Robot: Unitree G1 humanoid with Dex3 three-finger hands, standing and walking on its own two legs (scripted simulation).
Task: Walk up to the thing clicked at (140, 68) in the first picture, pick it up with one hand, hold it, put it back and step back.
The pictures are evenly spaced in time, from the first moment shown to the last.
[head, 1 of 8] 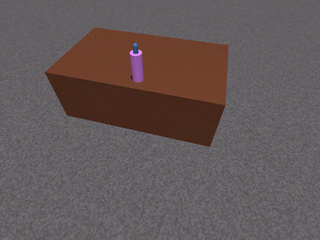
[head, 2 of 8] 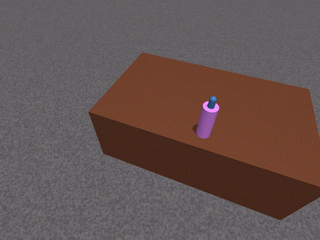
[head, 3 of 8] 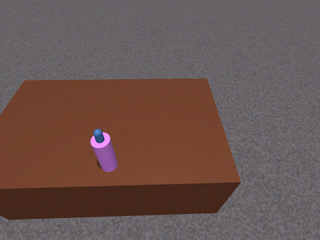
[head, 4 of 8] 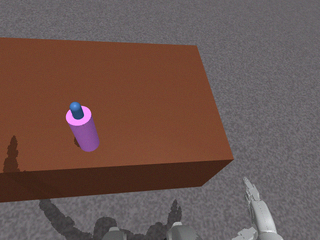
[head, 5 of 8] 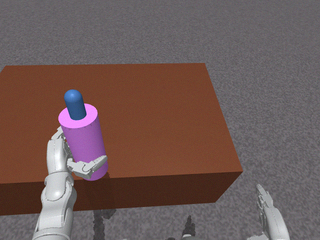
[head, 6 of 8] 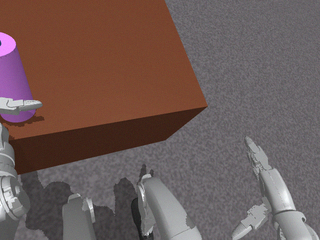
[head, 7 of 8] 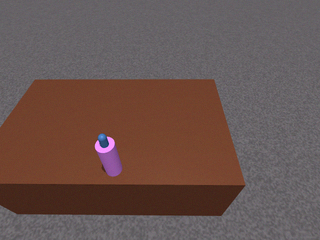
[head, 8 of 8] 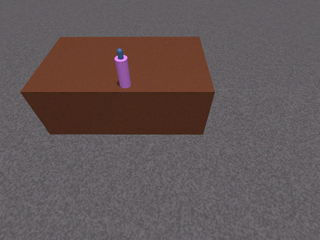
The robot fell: no
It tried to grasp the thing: yes
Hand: left
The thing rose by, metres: 0.27
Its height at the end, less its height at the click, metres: +0.00
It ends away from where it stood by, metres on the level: 0.03
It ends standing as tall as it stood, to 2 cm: yes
